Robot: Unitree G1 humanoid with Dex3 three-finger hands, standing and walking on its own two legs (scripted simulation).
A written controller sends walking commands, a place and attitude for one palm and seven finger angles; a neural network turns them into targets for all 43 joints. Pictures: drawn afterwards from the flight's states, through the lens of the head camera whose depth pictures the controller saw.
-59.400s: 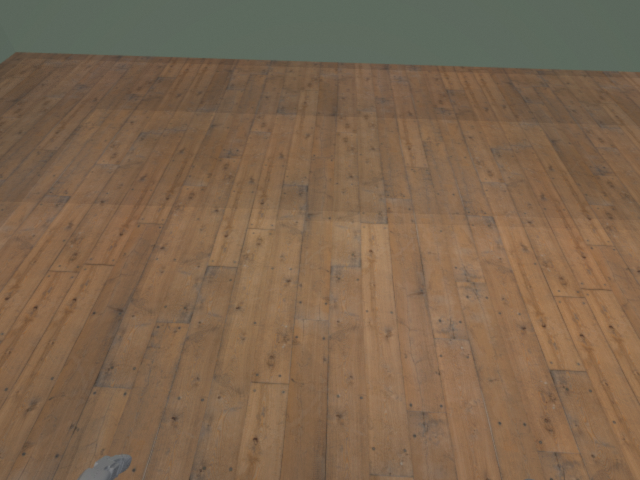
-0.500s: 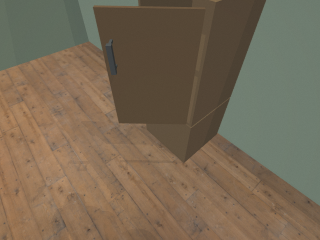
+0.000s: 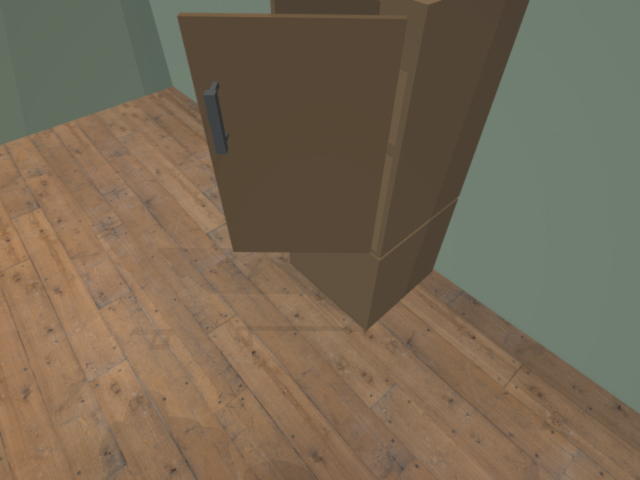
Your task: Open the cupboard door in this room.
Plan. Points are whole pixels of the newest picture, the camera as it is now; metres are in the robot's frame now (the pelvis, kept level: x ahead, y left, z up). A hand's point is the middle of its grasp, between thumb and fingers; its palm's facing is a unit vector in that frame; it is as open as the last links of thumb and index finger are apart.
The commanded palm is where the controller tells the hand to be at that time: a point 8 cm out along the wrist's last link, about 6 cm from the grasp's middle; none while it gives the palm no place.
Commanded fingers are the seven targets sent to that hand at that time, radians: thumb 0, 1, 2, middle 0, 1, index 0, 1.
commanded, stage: shuffle to correct the standing spot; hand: left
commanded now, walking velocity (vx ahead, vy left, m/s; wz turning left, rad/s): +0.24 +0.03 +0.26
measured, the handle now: (218, 118) +0.71 +0.24 +0.09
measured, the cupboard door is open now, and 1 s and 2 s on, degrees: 47 47 47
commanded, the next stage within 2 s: come to a stop and stand still in 0.50 s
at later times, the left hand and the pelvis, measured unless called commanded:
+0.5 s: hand (185, 447) +0.20 +0.22 -0.17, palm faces +0.02 -0.98 -0.18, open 7.3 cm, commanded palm none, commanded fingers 0.00 0.90 0.90 -0.20 -0.30 -0.20 -0.30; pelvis +0.13 +0.04 +0.01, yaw +2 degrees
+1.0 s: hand (192, 404) +0.27 +0.23 -0.18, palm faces +0.11 -0.97 -0.21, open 7.3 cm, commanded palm none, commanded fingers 0.00 0.90 0.90 -0.20 -0.30 -0.20 -0.30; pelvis +0.24 +0.04 +0.00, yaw +3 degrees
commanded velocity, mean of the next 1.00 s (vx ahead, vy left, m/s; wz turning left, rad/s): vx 0.02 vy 0.01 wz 0.00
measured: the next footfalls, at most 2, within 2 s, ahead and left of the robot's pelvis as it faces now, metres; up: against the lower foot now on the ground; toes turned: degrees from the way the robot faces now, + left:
right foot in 0.60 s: +0.30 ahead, -0.07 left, +0.00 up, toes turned -6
left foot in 1.02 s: +0.31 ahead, +0.15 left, +0.00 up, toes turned +7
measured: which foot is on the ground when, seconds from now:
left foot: down 0.00-0.60, up 0.62-1.00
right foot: down 0.00-0.16, up 0.18-0.58, down 0.60-1.00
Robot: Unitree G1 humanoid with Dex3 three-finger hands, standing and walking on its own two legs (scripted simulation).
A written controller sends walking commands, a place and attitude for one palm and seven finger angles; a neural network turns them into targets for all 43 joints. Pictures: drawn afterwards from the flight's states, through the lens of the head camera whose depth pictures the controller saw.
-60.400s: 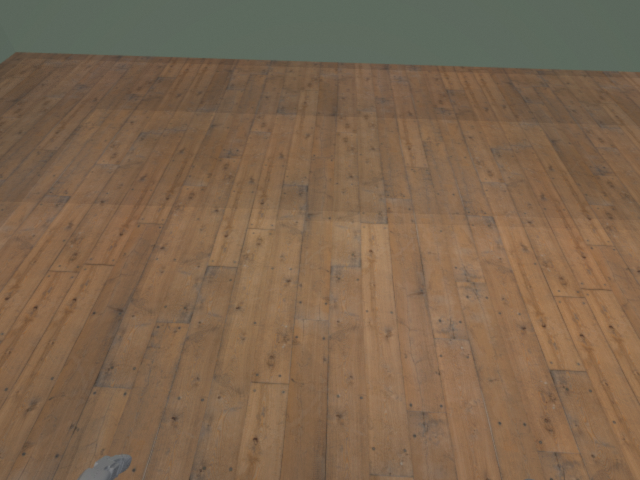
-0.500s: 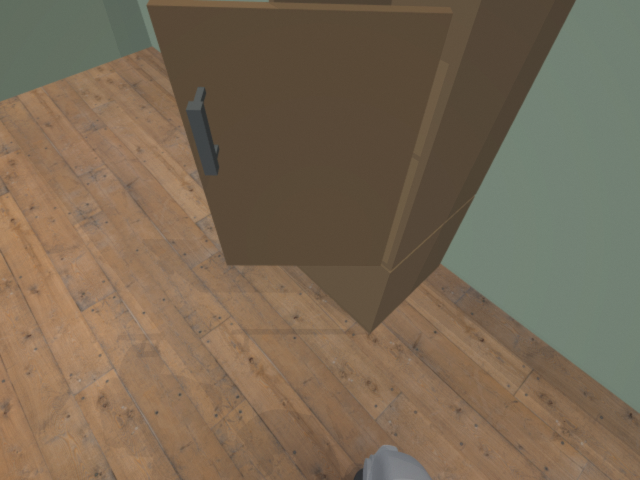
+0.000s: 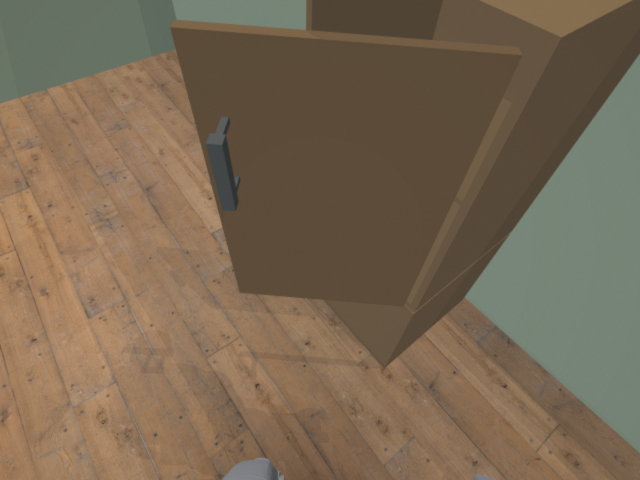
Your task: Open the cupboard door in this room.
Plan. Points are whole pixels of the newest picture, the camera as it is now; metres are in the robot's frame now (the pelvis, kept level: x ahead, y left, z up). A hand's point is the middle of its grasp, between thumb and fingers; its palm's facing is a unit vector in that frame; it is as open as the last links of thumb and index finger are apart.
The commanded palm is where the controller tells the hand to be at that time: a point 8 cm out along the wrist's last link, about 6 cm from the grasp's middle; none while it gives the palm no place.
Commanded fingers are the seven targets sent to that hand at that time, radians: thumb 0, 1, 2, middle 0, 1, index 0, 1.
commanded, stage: come to a stop and stand still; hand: left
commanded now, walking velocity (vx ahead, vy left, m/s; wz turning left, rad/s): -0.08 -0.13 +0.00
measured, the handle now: (227, 165) +0.48 +0.18 +0.09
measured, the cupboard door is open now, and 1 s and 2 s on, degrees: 47 47 47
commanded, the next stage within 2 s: look again from close up in 0.78 s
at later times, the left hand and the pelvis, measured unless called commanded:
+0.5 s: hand out of the picture -0.05 +0.18 -0.16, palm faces +0.00 -0.97 -0.23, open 7.4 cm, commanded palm none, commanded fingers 0.00 0.90 0.90 -0.20 -0.30 -0.20 -0.30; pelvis -0.07 -0.01 +0.01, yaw -2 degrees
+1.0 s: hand out of the picture -0.10 +0.18 -0.18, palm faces +0.04 -0.99 -0.13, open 7.4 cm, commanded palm none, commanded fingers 0.00 0.90 0.90 -0.20 -0.30 -0.20 -0.30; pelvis -0.05 +0.04 +0.00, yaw +0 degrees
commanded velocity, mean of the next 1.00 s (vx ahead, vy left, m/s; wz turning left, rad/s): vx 0.06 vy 0.00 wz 0.00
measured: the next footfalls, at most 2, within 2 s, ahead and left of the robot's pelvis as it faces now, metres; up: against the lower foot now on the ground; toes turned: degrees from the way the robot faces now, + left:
left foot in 0.02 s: +0.08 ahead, +0.11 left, +0.00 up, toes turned +4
right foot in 0.48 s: -0.10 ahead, -0.12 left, +0.00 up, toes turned -5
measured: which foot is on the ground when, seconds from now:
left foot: up 0.00-0.00, down 0.02-0.48, up 0.50-0.86, down 0.88-1.00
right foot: down 0.00-0.02, up 0.04-0.46, down 0.48-1.00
